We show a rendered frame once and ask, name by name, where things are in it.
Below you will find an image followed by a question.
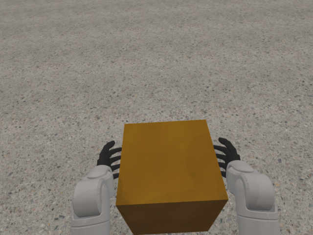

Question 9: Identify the right robot hand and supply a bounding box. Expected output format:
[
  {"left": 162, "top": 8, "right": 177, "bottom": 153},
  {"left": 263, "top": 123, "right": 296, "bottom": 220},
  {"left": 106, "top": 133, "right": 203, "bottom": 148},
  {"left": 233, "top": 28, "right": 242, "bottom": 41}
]
[{"left": 213, "top": 138, "right": 240, "bottom": 178}]

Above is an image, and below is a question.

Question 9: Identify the robot left forearm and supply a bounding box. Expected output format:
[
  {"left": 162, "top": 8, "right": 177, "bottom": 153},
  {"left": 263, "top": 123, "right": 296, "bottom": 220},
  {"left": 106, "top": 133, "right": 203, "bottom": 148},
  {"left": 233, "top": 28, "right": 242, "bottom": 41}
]
[{"left": 71, "top": 165, "right": 115, "bottom": 235}]

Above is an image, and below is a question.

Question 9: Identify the robot right forearm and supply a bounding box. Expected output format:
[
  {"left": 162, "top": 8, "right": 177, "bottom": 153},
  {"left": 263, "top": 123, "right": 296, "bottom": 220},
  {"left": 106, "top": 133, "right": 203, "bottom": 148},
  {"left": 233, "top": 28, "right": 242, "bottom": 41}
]
[{"left": 226, "top": 160, "right": 281, "bottom": 235}]

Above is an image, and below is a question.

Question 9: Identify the left robot hand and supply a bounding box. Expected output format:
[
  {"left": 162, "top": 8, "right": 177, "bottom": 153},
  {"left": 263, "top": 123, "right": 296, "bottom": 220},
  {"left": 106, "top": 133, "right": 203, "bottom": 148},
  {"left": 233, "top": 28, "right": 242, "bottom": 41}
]
[{"left": 97, "top": 141, "right": 122, "bottom": 179}]

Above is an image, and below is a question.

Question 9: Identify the carton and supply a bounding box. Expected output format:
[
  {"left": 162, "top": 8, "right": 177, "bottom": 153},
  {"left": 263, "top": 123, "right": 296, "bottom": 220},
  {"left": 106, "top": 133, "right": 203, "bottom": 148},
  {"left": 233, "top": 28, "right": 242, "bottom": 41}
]
[{"left": 115, "top": 119, "right": 228, "bottom": 235}]

